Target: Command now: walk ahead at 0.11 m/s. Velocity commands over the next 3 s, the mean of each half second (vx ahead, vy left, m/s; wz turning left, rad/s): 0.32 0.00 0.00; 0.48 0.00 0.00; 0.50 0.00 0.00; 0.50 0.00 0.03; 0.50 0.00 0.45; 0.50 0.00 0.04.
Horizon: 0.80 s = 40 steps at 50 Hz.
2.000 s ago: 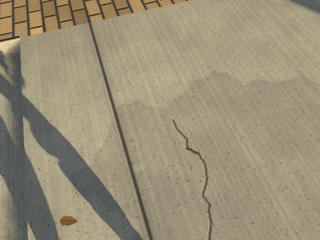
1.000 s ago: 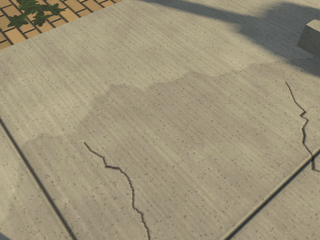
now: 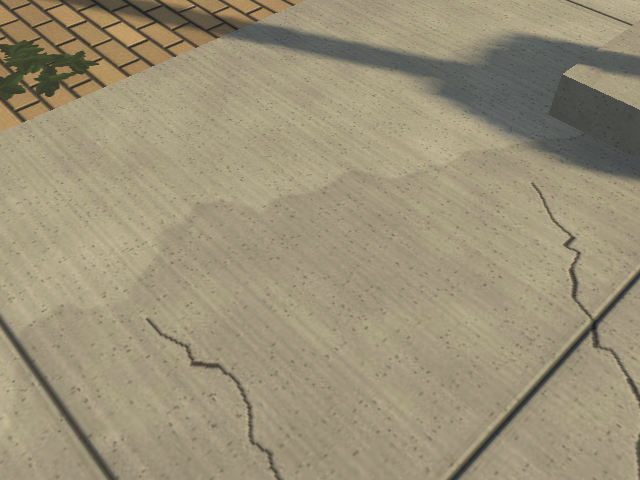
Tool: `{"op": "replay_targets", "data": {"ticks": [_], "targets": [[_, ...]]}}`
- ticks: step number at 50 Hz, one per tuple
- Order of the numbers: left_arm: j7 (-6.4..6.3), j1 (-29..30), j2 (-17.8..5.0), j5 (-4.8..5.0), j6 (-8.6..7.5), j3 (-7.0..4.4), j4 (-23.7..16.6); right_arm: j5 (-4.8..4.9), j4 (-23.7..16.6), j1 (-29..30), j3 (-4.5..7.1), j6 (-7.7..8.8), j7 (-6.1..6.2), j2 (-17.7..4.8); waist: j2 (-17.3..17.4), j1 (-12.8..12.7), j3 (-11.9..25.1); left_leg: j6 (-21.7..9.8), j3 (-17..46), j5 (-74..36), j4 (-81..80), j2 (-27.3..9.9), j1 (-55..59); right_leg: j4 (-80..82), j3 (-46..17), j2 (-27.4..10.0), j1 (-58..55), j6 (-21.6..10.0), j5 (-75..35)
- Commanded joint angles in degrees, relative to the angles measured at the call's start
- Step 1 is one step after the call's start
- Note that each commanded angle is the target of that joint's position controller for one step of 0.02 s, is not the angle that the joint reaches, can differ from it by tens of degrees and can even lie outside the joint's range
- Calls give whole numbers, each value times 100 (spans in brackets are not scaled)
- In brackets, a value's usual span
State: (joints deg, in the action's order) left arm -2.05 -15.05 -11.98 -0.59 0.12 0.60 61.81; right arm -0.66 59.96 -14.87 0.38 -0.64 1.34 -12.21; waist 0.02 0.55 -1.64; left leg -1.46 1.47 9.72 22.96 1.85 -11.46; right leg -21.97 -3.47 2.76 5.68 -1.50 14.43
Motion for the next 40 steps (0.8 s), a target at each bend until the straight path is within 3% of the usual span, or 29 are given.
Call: {"op": "replay_targets", "data": {"ticks": [1,3,5,6,8,9,11,12,13,14,15,16,17,19,22,27,29,32,34,35,36,37,38,39,40], "targets": [[-10,-346,-728,-18,8,-162,-52,-31,-92,-172,151,2,2,-675,-176,-56,-213,-294,416,1902,-38,-244,-101,489,-633,-471,752,-427,1852],[10,-568,-795,-26,33,-216,-49,-78,-217,52,145,-6,-53,-565,-390,-206,-694,-365,344,2583,418,-86,-955,765,-1226,-765,876,-734,3100],[-5,-881,-935,-29,-13,-314,66,-146,-386,309,75,103,-117,-239,-940,-323,-873,-250,-298,1480,1429,63,-1591,1384,-2214,-1549,420,-1129,3276],[4,-874,-935,-45,-52,-348,64,-171,-451,407,97,173,-135,-319,-896,-344,-900,-241,-303,1247,1768,-130,-1733,1522,-2415,-1802,383,-1261,2935],[38,-766,-953,-73,-144,-396,28,-126,-550,405,159,300,-199,-474,-717,-232,-767,-275,-258,1510,1766,-263,-1755,1440,-2172,-1774,201,-1260,2294],[50,-668,-963,-55,-178,-417,14,-95,-556,271,164,351,-226,-427,-752,-110,-770,-319,-327,1484,1403,-267,-1394,1292,-1913,-1668,399,-1194,2104],[71,-282,-820,7,-214,-416,-96,-8,-242,-625,192,428,-209,-276,-553,380,-706,-360,-601,863,265,59,522,697,-1192,-1138,1523,-891,1708],[81,-166,-658,-32,-262,-380,-188,-23,-17,-1270,262,462,-157,-422,-89,606,-549,-372,-143,938,-55,-133,1619,-95,-770,-805,2245,-724,1362],[142,-29,-185,13,-332,-245,-406,-90,102,-2054,411,502,-96,-1012,1379,871,-182,-717,2161,2599,-1153,-1535,2444,-2060,209,-39,3181,-416,1161],[181,117,-498,-120,-368,-321,-558,-41,295,-2468,469,448,-117,-1220,1462,801,-250,-1069,3608,3058,-1632,-2342,2210,-3267,368,102,3734,-405,1663],[235,191,-620,-194,-376,-362,-558,-67,147,-1872,379,431,-122,-893,638,425,-650,-1107,3283,3010,-1564,-2271,1649,-3930,108,-300,3800,-487,1241],[302,175,-448,-161,-406,-325,-510,-66,-48,-1346,328,478,-148,-714,284,205,-794,-1037,2737,2468,-1582,-2037,1249,-4067,57,-510,3701,-483,658],[347,119,-349,-133,-433,-309,-472,-57,-149,-1062,299,528,-152,-639,216,55,-725,-931,2210,1822,-1663,-1790,1101,-4005,87,-644,3514,-431,234],[404,110,-398,-177,-387,-336,-450,-41,-104,-1080,213,615,-130,-433,321,-30,-524,-795,1402,385,-1659,-1431,1168,-3923,294,-695,3357,-293,-195],[415,430,-337,-155,-296,-339,-595,-18,143,-1627,148,660,-108,-349,431,0,-398,-744,735,-1707,-1402,-1257,1442,-3873,602,-615,3622,-161,-404],[418,1765,-125,-78,-263,-207,-1144,-34,220,-1800,62,660,-57,-300,494,198,-680,-708,261,-2780,-1478,-1036,1107,-2275,1032,-381,3356,-78,-914],[403,2026,-113,-34,-264,-169,-1269,-44,268,-1863,65,671,-31,-378,579,236,-699,-705,181,-3167,-1490,-1085,1127,-1610,1166,-248,2921,-171,-1058],[314,1643,-335,-24,-292,-237,-1264,-43,295,-1695,94,693,-1,-520,619,-58,-414,-646,56,-4868,-865,-1260,1478,-1167,1187,-1,2056,-490,-915],[223,342,-600,-16,-359,-385,-876,-52,270,-1502,137,660,21,-647,620,-612,273,-594,-22,-5650,612,-1268,1628,-919,1092,210,803,-729,-700],[167,-516,-738,-63,-406,-474,-622,-20,234,-1379,149,638,3,-685,515,-1006,671,-556,-131,-4873,1757,-1131,1083,-548,881,0,-342,-874,-810],[114,-1367,-1216,-210,-424,-612,-485,-6,75,-1473,89,637,-36,-423,-118,-1163,1317,-534,-327,-2610,3497,-798,9,-472,-623,-1335,-1591,-1147,222],[165,-1247,-1470,-267,-388,-661,-542,126,69,-2194,33,593,-107,176,-1150,-613,1734,-350,-276,2173,5623,325,-2018,265,-3651,-2807,-2650,-2120,437],[222,-734,-1177,-13,-353,-646,-559,-11,1,-1574,178,563,-92,-450,-264,-607,1149,-484,243,1634,5815,-16,-2545,791,-3634,-2449,-1961,-1992,1487],[239,-99,-819,41,-380,-542,-679,-42,-235,-947,218,597,-126,-517,-203,-393,289,-515,197,988,5489,-302,-2647,1028,-2664,-2253,-1003,-1757,1423],[264,136,-509,6,-445,-465,-685,-55,-277,-723,227,617,-140,-445,51,-232,-66,-506,178,688,5167,-470,-2360,1224,-2075,-2000,-284,-1582,640]]}}
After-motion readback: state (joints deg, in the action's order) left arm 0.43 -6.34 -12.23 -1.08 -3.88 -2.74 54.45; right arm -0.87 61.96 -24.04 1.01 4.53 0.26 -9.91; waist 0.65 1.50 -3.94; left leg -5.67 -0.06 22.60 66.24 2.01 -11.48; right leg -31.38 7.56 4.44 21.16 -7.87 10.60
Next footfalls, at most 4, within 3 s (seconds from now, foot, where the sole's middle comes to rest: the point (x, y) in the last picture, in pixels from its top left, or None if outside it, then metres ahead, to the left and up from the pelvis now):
0.72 right None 0.44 -0.03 -0.78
1.24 left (271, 383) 0.75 0.14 -0.78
1.80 right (343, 281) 1.05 -0.04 -0.78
2.38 left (279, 212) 1.32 0.14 -0.78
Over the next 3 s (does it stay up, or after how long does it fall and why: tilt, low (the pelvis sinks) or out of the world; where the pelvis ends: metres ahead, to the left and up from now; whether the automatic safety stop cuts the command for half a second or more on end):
stays up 1.54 0.13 -0.02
